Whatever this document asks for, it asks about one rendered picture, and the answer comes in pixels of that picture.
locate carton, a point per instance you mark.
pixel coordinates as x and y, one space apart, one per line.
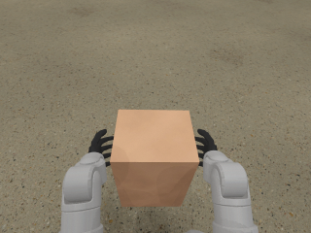
154 157

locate left robot hand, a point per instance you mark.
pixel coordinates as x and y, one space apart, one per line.
97 142

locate left robot forearm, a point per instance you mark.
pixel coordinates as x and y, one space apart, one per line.
81 195

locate right robot hand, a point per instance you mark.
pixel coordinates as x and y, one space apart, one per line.
208 143

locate right robot forearm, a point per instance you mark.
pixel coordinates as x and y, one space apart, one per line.
230 194

